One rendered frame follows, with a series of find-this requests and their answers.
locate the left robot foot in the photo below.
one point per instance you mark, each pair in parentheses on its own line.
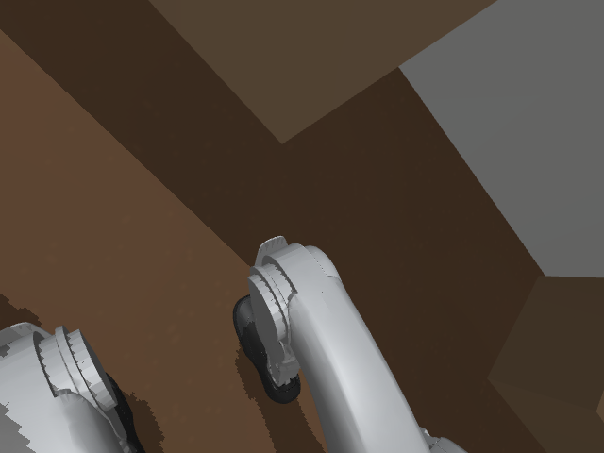
(126,416)

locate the right robot hand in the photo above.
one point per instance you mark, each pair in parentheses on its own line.
(441,445)

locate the right robot foot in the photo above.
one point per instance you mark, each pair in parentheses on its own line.
(253,348)

